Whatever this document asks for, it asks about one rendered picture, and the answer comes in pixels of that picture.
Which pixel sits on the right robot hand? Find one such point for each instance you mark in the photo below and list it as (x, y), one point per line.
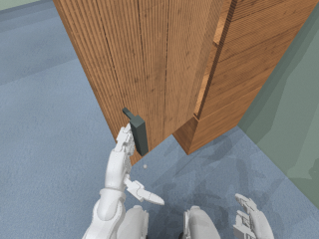
(254, 226)

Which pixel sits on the cupboard door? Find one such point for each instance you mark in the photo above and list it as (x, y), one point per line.
(148, 56)

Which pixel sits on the left robot hand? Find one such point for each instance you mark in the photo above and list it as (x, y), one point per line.
(119, 163)

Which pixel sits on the handle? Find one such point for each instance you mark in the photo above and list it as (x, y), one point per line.
(139, 131)

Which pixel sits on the robot thigh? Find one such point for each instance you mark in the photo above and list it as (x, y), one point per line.
(198, 225)
(135, 224)

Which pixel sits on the left robot forearm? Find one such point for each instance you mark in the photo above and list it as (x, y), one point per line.
(108, 214)

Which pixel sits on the robot left thigh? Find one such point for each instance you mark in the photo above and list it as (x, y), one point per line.
(135, 224)

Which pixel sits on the robot right thigh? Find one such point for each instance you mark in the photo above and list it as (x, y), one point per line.
(198, 225)

